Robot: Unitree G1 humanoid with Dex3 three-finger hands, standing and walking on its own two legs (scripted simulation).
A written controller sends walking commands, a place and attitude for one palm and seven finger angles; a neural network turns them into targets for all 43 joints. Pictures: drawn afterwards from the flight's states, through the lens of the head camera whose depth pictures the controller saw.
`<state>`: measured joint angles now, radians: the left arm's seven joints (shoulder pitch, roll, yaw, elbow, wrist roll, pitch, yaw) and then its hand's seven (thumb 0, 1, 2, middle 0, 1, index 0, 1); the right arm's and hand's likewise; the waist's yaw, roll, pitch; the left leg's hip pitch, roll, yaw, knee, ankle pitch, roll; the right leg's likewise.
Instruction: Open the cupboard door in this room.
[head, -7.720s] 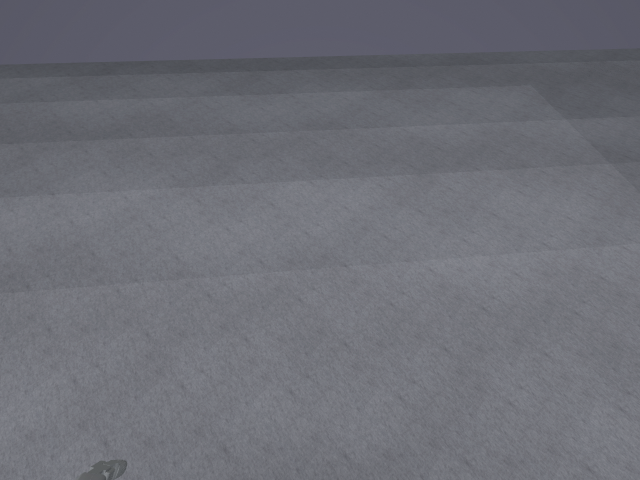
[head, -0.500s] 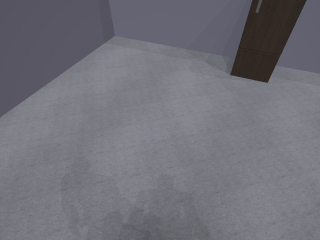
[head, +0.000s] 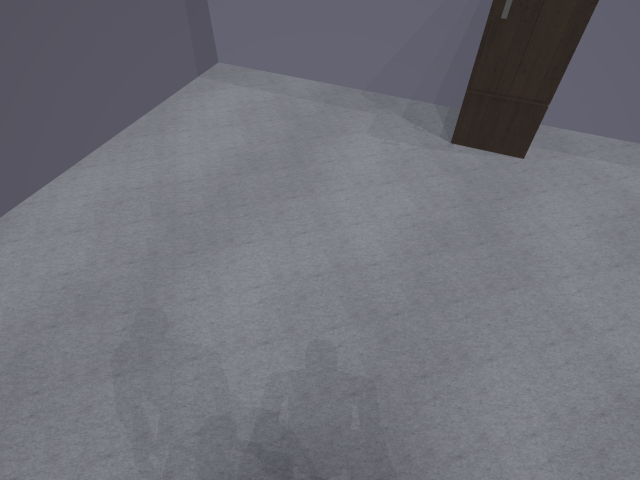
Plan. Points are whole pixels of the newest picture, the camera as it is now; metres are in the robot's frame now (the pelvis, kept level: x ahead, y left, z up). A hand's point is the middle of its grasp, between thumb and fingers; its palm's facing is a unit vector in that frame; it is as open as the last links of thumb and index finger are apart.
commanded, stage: stand and wait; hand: left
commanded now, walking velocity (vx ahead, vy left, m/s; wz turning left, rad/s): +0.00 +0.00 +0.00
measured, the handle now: out of the picture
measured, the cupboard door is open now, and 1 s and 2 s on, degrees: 0 0 0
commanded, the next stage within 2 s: turn or walk to find it in 1.00 s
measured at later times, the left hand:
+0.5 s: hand out of the picture -0.01 +0.18 -0.18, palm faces +0.04 -0.98 -0.18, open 7.4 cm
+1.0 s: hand out of the picture +0.05 +0.23 -0.16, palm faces +0.00 -0.96 -0.28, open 7.4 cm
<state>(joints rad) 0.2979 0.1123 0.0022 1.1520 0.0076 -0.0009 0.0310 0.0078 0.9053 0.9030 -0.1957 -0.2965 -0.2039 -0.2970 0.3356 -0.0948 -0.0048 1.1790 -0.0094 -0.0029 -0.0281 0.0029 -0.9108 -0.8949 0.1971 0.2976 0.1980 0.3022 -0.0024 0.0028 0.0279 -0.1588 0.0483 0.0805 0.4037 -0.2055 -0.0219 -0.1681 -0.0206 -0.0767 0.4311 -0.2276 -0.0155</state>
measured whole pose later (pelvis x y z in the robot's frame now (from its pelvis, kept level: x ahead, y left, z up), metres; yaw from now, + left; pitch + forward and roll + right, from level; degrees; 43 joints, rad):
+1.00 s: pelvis +0.01 +0.01 +0.00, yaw +0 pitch -2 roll +0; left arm 0.18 0.26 0.02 1.12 0.02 -0.01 0.00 0.01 0.90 0.90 -0.20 -0.30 -0.21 -0.30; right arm 0.19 -0.26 -0.02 1.14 -0.01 -0.02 -0.01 0.00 -0.91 -0.89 0.20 0.30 0.20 0.30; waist 0.00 0.00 0.05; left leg -0.13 0.03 0.09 0.35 -0.19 -0.01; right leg -0.14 -0.03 -0.07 0.38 -0.21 0.00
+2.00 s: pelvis +0.00 -0.05 +0.00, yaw +16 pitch -2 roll +2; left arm 0.25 0.15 0.02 1.04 0.03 0.00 0.02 0.01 0.91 0.90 -0.20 -0.30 -0.21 -0.30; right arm 0.21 -0.24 -0.06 1.07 -0.01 0.06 -0.01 0.00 -0.91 -0.90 0.20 0.30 0.20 0.30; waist 0.00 0.02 0.06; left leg -0.35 0.02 -0.01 0.92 -0.44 -0.04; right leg -0.19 -0.04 -0.10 0.49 -0.28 -0.05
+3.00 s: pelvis -0.07 -0.08 +0.00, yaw +40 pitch -1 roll +2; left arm 0.21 0.18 0.04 0.95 0.03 0.01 0.02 0.01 0.91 0.90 -0.20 -0.30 -0.21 -0.30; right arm 0.23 -0.25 -0.08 1.02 -0.02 0.08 0.02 0.01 -0.91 -0.90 0.20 0.30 0.20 0.30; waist -0.01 0.01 0.09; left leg -0.40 0.05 0.01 0.97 -0.43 -0.07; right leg -0.21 -0.11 -0.19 0.53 -0.29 -0.01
